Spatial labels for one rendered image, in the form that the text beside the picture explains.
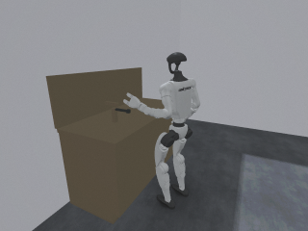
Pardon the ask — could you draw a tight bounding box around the robot right forearm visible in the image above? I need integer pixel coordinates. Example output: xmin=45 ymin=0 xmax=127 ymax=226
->
xmin=183 ymin=107 xmax=199 ymax=120

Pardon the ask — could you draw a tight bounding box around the humanoid robot torso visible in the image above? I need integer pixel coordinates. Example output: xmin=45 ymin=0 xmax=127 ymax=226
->
xmin=168 ymin=76 xmax=192 ymax=141

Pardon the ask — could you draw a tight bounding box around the robot left thigh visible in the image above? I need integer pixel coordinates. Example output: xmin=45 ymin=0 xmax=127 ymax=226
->
xmin=154 ymin=131 xmax=176 ymax=174

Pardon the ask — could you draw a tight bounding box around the robot left hand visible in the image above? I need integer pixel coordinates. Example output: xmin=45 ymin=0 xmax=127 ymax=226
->
xmin=123 ymin=92 xmax=141 ymax=109

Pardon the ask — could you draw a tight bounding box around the tap lever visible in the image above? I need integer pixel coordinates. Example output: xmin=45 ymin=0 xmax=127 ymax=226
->
xmin=115 ymin=108 xmax=131 ymax=114

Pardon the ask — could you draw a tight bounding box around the right robot upper arm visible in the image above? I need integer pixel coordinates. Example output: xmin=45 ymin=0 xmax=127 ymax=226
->
xmin=188 ymin=78 xmax=201 ymax=109

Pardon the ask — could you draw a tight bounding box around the counter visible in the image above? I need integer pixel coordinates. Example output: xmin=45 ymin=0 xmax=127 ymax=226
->
xmin=45 ymin=67 xmax=173 ymax=224

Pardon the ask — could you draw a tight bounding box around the left robot upper arm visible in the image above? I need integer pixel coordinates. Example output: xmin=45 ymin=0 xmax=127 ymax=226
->
xmin=159 ymin=81 xmax=172 ymax=119

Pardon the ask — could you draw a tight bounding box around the robot left forearm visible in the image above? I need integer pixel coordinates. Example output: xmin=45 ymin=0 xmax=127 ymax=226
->
xmin=137 ymin=102 xmax=168 ymax=118

